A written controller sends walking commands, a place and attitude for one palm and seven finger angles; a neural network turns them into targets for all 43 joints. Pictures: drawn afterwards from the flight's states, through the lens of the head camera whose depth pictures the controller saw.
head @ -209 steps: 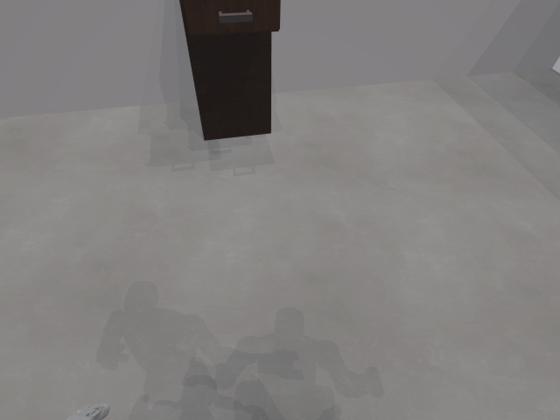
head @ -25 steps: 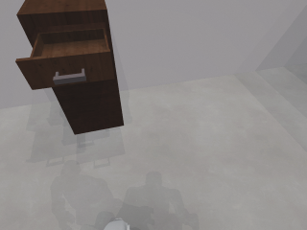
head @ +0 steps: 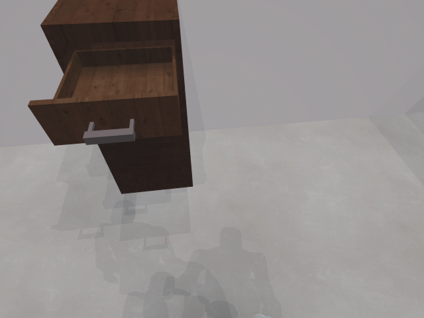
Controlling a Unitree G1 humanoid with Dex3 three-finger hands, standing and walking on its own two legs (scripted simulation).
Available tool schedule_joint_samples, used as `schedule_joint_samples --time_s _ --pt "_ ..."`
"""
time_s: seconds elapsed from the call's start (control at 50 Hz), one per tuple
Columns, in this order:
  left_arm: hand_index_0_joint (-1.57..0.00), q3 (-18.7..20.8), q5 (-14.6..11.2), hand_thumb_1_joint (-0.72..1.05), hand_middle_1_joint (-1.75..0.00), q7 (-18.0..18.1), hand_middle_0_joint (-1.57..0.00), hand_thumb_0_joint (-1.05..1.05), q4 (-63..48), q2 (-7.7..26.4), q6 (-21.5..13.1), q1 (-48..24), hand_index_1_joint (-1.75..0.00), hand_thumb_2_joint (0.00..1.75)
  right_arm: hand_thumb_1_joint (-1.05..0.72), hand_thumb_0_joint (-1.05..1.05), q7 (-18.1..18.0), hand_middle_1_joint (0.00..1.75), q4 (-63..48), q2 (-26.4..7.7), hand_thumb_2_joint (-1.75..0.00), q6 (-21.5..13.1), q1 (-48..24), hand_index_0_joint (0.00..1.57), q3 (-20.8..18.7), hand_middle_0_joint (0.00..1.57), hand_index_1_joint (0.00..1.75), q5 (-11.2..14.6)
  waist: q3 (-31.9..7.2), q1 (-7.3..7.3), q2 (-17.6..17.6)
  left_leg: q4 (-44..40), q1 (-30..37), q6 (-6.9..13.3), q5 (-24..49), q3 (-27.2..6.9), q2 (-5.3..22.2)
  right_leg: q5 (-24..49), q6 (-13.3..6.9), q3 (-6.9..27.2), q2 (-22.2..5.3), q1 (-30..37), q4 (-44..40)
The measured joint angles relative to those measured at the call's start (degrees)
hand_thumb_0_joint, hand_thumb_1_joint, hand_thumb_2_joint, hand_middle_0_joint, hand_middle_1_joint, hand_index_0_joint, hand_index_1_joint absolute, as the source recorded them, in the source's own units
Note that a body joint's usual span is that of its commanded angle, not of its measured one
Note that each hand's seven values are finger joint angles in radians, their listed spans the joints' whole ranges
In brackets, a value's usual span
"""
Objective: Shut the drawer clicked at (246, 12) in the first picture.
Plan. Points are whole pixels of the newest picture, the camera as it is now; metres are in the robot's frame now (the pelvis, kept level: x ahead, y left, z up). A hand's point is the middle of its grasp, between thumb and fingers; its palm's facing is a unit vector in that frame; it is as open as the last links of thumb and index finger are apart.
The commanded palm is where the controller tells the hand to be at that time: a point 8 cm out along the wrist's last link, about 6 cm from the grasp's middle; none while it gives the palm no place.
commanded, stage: turn to face it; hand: left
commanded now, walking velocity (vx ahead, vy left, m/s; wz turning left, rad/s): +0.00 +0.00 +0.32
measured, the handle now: (111, 130) +0.54 +0.29 +0.01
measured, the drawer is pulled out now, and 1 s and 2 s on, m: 0.30 0.30 0.30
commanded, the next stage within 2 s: take the last steps up to it in 0.20 s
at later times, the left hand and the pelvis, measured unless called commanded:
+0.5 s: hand out of the picture +0.00 +0.20 -0.18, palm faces +0.26 -0.94 -0.22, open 7.4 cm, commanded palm none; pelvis +0.03 +0.00 -0.01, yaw +10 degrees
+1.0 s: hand (135, 293) +0.20 +0.18 -0.17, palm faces +0.24 -0.95 -0.20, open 7.4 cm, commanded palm none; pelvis +0.16 +0.00 -0.01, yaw +13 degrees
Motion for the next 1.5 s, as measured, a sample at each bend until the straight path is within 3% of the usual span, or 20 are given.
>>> schedule_joint_samples --time_s 0.04,0.08,0.12,0.18,0.22,0.36,0.48,0.56,0.64,0.72,0.84,0.9,0.96,1.0,1.06,1.16,1.3,1.36,1.42,1.5 --pt "-0.20 -0.2 0.0 0.91 -0.30 0.0 -0.20 0.01 -0.9 -0.1 -0.5 -0.3 -0.30 0.90 -0.92 0.01 0.0 0.30 -0.1 0.0 -0.90 0.5 0.5 0.20 -0.2 0.21 0.30 0.1 -0.3 -0.24 0.3 2.9 -0.4 -0.9 -2.2 -0.7 -0.2 4.6 -0.2 -0.6 0.7 4.0 -7.6" --pt "-0.20 -0.4 0.3 0.91 -0.30 0.2 -0.20 0.01 -1.3 -0.7 -1.3 -0.8 -0.30 0.90 -0.92 0.01 0.1 0.30 -0.2 -0.6 -0.90 1.1 0.2 0.20 -0.6 0.20 0.30 0.5 -0.3 -0.37 1.8 9.3 -2.8 -1.8 -7.4 -1.9 0.3 3.9 -3.8 -1.8 1.4 4.9 -8.1" --pt "-0.20 -1.0 0.3 0.91 -0.30 0.1 -0.20 0.01 -1.7 -1.3 -1.5 -1.0 -0.30 0.90 -0.92 0.01 0.0 0.30 -0.5 -1.2 -0.90 2.1 -0.5 0.20 -1.0 0.20 0.30 0.5 -0.4 -0.73 2.8 19.7 -6.7 -2.4 -13.1 -3.1 0.1 2.6 -5.7 -3.5 1.2 5.6 -7.9" --pt "-0.20 -1.2 0.3 0.90 -0.30 0.4 -0.20 0.01 -2.1 -2.0 -1.2 -0.7 -0.30 0.89 -0.91 0.01 0.3 0.30 -0.9 -2.1 -0.90 2.8 -1.7 0.20 -1.4 0.20 0.30 0.3 -0.4 -0.44 3.1 31.9 -11.3 -3.3 -11.4 -2.9 1.0 3.3 -6.1 -5.2 0.8 7.7 -10.8" --pt "-0.20 -1.2 0.3 0.90 -0.30 0.6 -0.20 0.01 -2.2 -2.1 -1.1 -0.2 -0.30 0.89 -0.91 0.01 0.4 0.30 -1.3 -2.5 -0.90 3.0 -2.6 0.20 -1.5 0.20 0.30 0.3 -0.5 -0.12 2.8 34.4 -12.6 -4.0 -9.8 -2.7 1.7 4.0 -6.2 -6.0 0.5 8.7 -12.6" --pt "-0.21 -0.5 0.8 0.91 -0.30 0.5 -0.20 0.00 -1.2 -0.2 -0.9 2.1 -0.30 0.89 -0.91 0.01 0.6 0.30 -2.4 -3.5 -0.90 3.3 -5.5 0.20 -1.4 0.20 0.30 0.4 0.0 1.95 1.0 22.5 -9.3 -4.7 -10.4 -1.6 3.0 4.8 -5.7 -8.1 -1.0 10.1 -14.9" --pt "-0.21 0.2 0.5 0.91 -0.30 -0.3 -0.20 0.00 2.1 2.1 -0.2 6.6 -0.30 0.89 -0.91 0.01 1.0 0.30 -3.6 -3.3 -0.90 1.3 -5.8 0.20 -0.3 0.20 0.30 0.2 -1.4 3.40 -0.1 3.6 -0.8 -2.8 -6.3 1.2 3.1 2.7 -3.7 -9.7 -1.8 9.6 -11.9" --pt "-0.20 0.7 0.8 0.91 -0.30 -0.9 -0.20 0.01 4.4 3.6 1.8 8.8 -0.30 0.90 -0.91 0.00 0.6 0.30 -3.8 -1.6 -0.90 -0.4 -3.6 0.20 0.5 0.20 0.30 -0.4 -1.8 3.08 -1.6 2.7 0.7 -0.2 -3.3 1.3 2.1 -8.3 -3.1 -4.4 -0.9 4.2 3.9" --pt "-0.20 0.4 0.8 0.91 -0.30 -1.8 -0.20 0.01 5.0 3.5 1.2 8.8 -0.30 0.90 -0.92 0.00 -0.2 0.30 -1.9 -0.4 -0.90 -1.3 0.1 0.20 1.1 0.20 0.30 0.0 -1.7 2.60 -1.5 -4.0 5.2 0.1 -1.2 0.7 1.1 -3.1 -2.7 -1.3 -0.8 -1.5 14.2" --pt "-0.20 0.0 0.7 0.91 -0.30 -1.9 -0.20 0.01 4.5 2.6 0.7 7.6 -0.30 0.90 -0.92 0.00 -0.3 0.30 0.8 0.4 -0.90 -1.8 3.4 0.20 1.3 0.20 0.30 0.3 -1.3 2.36 -1.2 -8.5 8.7 0.3 -0.2 0.7 0.1 0.3 -1.9 -0.3 -1.8 -4.1 12.8" --pt "-0.20 -0.2 0.4 0.91 -0.30 -2.0 -0.20 0.01 3.8 0.7 0.4 3.9 -0.30 0.90 -0.91 0.01 -0.4 0.30 3.8 1.3 -0.90 -2.0 7.0 0.20 0.9 0.20 0.30 -0.1 -0.3 0.55 -0.3 -9.1 12.0 -0.8 -3.0 1.1 0.0 0.7 -2.2 -1.1 -1.7 -2.3 0.9" --pt "-0.20 -0.2 0.5 0.91 -0.30 -2.1 -0.20 0.01 2.9 0.1 -0.9 2.1 -0.30 0.90 -0.91 0.01 -0.4 0.30 5.0 1.3 -0.90 -2.0 8.4 0.20 0.7 0.20 0.30 -0.2 0.2 -0.38 0.6 -4.7 12.0 -2.2 -7.1 1.1 1.0 3.0 -3.3 -2.6 -0.2 1.8 -7.4" --pt "-0.20 -0.2 0.5 0.91 -0.30 -1.7 -0.20 0.01 1.9 -0.8 -3.4 0.4 -0.30 0.90 -0.91 0.01 -0.1 0.30 6.0 0.9 -0.90 -1.2 8.5 0.20 0.5 0.20 0.30 0.4 1.2 -0.42 2.2 16.2 4.2 -1.2 -13.1 -0.6 2.6 4.5 -6.1 -4.4 0.9 3.4 -6.5" --pt "-0.20 -0.4 0.2 0.91 -0.30 -1.2 -0.20 0.01 1.6 -1.5 -4.1 0.5 -0.30 0.90 -0.91 0.01 0.1 0.30 6.1 0.5 -0.90 -0.5 7.4 0.20 0.1 0.20 0.30 0.4 0.9 -0.02 2.7 30.3 -2.7 -0.7 -11.6 -1.4 2.8 2.9 -6.6 -5.3 1.3 5.5 -7.6" --pt "-0.21 0.2 0.0 0.93 -0.30 0.1 -0.20 0.00 1.8 -1.5 -4.4 1.7 -0.30 0.89 -0.91 0.01 0.3 0.30 4.9 -0.4 -0.90 -0.2 4.8 0.20 -0.6 0.20 0.30 0.1 -0.3 0.41 3.0 36.6 -10.5 -1.2 -5.9 -0.9 4.5 3.8 -6.3 -6.2 2.1 9.3 -12.6" --pt "-0.20 -0.5 0.4 0.94 -0.30 0.1 -0.20 0.00 3.8 -1.2 -4.0 4.9 -0.30 0.89 -0.91 0.01 0.7 0.30 1.3 -1.1 -0.90 -0.1 -0.4 0.20 -1.0 0.20 0.30 -0.1 -1.8 0.52 2.4 28.1 -16.2 -3.0 -1.0 0.5 6.7 5.0 -6.1 -6.3 2.6 13.8 -18.9" --pt "-0.20 -1.0 0.6 0.92 -0.30 -0.4 -0.20 0.00 6.6 -1.7 -3.2 9.0 -0.30 0.89 -0.93 0.01 1.3 0.30 -0.9 -1.9 -0.90 -0.6 -5.5 0.19 -0.8 0.20 0.30 0.1 -1.3 2.95 0.8 11.2 -12.6 -3.3 1.1 2.0 6.1 2.3 -3.9 -6.2 2.0 17.9 -19.7" --pt "-0.20 -0.9 0.4 0.91 -0.30 -0.3 -0.20 0.00 7.5 -1.5 -2.4 11.1 -0.30 0.89 -0.92 0.01 1.2 0.30 -1.4 -1.8 -0.90 -1.7 -6.3 0.19 -0.2 0.20 0.30 0.0 -1.1 3.69 0.0 3.4 -7.4 -2.3 5.4 3.0 5.2 -1.6 -2.3 -6.0 1.3 17.9 -15.2" --pt "-0.20 -1.1 -0.1 0.91 -0.30 0.5 -0.20 0.01 8.8 -0.6 -0.7 10.9 -0.30 0.89 -0.92 0.01 0.1 0.30 -1.1 0.0 -0.90 -2.2 -7.4 0.20 1.0 0.20 0.30 -0.1 -0.1 4.20 -2.7 4.8 -6.1 0.5 2.5 4.7 3.6 -9.6 -2.3 -2.6 -0.2 14.3 -4.8" --pt "-0.20 -1.5 -0.2 0.91 -0.30 1.0 -0.20 0.01 9.2 -0.3 0.7 9.2 -0.30 0.90 -0.93 -0.01 -1.8 0.30 -0.7 1.6 -0.90 -1.7 -8.6 0.20 1.4 0.20 0.30 0.6 0.9 3.69 -2.7 0.7 -3.2 1.2 3.2 5.5 3.1 -11.5 -1.7 0.1 0.2 9.2 3.7"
